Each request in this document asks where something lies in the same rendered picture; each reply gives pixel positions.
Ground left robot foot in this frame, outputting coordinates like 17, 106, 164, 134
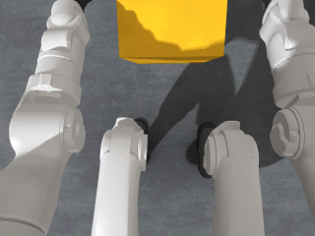
134, 119, 148, 135

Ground robot left forearm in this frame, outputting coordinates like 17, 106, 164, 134
9, 0, 91, 149

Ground carton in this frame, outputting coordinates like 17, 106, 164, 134
116, 0, 227, 64

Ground right robot hand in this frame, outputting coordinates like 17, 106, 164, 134
262, 0, 272, 11

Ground right robot shin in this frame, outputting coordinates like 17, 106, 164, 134
203, 121, 259, 175

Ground left robot hand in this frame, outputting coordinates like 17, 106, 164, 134
74, 0, 93, 13

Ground robot right forearm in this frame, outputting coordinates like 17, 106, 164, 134
259, 0, 315, 109

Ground right robot upper arm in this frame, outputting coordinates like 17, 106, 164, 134
270, 105, 315, 221

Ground left robot upper arm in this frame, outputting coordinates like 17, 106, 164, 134
0, 103, 86, 236

